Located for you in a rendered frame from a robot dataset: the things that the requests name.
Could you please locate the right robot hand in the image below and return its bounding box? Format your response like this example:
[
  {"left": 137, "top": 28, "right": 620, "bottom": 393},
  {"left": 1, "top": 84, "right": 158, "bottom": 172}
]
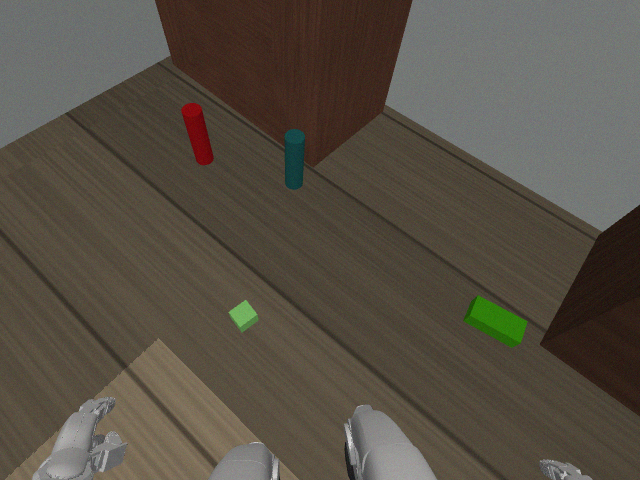
[{"left": 539, "top": 459, "right": 593, "bottom": 480}]

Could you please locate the left robot hand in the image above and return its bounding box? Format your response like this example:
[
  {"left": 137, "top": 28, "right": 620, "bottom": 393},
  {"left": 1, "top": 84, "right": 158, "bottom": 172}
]
[{"left": 51, "top": 397, "right": 127, "bottom": 473}]

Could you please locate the left robot arm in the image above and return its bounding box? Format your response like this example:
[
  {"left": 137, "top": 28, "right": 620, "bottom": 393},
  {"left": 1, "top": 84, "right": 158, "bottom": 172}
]
[{"left": 32, "top": 447, "right": 94, "bottom": 480}]

